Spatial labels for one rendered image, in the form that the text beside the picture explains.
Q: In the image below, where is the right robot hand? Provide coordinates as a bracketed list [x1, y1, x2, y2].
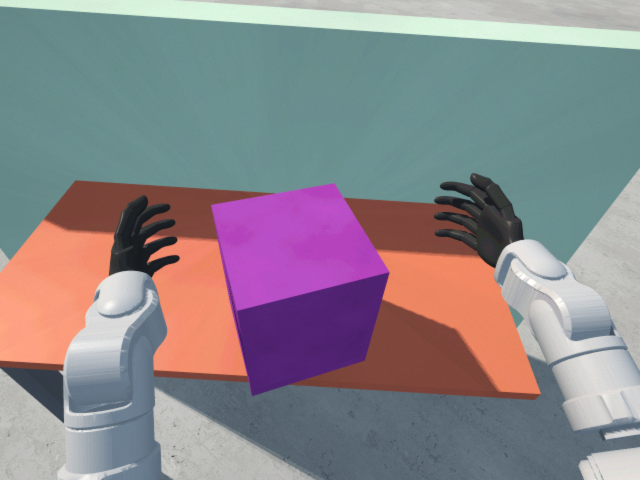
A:
[434, 173, 525, 268]

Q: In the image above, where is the left robot forearm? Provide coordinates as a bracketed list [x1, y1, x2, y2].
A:
[57, 271, 167, 480]

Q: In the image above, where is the carton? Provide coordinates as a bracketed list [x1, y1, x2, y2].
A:
[211, 183, 390, 396]

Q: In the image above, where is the left robot hand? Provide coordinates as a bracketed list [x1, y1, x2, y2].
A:
[109, 195, 180, 278]

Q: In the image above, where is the robot right upper arm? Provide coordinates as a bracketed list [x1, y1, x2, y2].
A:
[578, 447, 640, 480]

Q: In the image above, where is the table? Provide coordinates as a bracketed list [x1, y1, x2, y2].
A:
[0, 180, 541, 423]

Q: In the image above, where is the right robot forearm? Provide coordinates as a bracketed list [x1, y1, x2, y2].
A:
[494, 239, 640, 441]

